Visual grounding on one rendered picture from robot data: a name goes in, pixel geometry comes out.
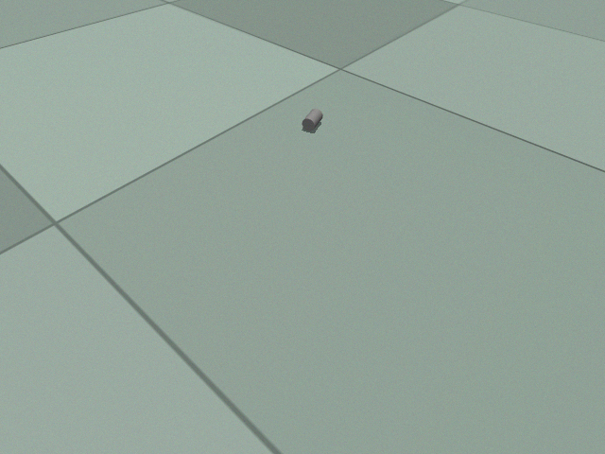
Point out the can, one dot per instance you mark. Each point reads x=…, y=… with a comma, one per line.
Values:
x=312, y=120

